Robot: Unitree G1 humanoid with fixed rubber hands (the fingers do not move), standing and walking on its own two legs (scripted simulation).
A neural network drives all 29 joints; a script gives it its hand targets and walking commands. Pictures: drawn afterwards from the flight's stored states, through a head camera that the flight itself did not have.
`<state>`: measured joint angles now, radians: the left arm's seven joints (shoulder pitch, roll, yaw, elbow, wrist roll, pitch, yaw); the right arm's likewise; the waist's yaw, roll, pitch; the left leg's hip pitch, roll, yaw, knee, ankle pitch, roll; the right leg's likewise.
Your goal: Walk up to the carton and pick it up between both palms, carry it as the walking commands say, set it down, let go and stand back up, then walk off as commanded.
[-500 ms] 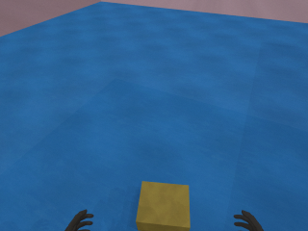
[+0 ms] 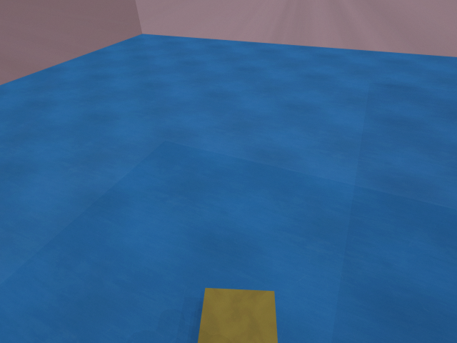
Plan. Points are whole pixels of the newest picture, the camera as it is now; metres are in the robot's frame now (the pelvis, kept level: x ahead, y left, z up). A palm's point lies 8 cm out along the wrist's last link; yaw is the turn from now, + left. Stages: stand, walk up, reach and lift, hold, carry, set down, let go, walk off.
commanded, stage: stand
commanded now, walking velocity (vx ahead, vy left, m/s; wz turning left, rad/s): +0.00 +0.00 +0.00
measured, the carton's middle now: (238, 326) +0.47 +0.02 -0.70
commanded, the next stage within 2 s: walk off in 1.28 s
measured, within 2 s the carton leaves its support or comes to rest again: neither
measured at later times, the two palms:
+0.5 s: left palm out of the picture +0.05 +0.29 -0.10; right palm out of the picture +0.02 -0.30 -0.12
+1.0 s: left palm out of the picture +0.04 +0.30 -0.10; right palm out of the picture +0.02 -0.29 -0.12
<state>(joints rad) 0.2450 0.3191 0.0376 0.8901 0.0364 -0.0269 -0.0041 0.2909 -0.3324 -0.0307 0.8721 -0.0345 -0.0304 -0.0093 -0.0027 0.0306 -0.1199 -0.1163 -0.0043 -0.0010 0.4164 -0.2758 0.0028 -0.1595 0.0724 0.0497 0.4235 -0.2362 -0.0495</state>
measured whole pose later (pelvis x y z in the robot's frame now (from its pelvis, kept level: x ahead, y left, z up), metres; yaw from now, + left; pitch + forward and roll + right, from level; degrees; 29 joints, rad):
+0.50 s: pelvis -0.02 +0.00 +0.00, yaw +0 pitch -2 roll +0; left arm 0.20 0.33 0.02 1.04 0.02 -0.03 -0.01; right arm 0.28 -0.34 -0.01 1.02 -0.02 -0.04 -0.01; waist -0.01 0.03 -0.06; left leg -0.11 0.00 -0.01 0.38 -0.23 0.00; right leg -0.15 0.08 0.05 0.38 -0.18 -0.05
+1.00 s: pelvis -0.03 +0.00 +0.00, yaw +0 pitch -2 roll +0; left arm 0.16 0.34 0.01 1.10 0.01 -0.03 0.00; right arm 0.23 -0.35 0.00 1.06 -0.02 -0.04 -0.01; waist 0.00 0.03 -0.02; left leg -0.11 0.00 -0.01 0.36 -0.21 0.00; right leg -0.15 0.07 0.06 0.36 -0.16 -0.05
